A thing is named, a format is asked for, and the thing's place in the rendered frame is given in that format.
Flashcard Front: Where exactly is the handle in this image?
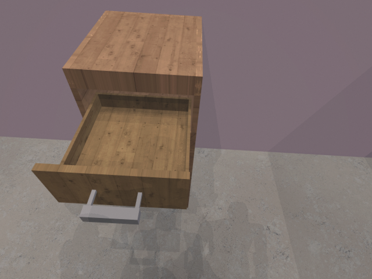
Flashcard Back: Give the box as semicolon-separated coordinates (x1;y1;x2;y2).
79;189;142;224

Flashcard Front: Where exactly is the cabinet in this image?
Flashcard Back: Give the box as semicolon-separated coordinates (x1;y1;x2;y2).
62;10;203;207

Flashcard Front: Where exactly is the drawer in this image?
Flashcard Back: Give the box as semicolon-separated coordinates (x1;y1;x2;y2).
31;92;192;209

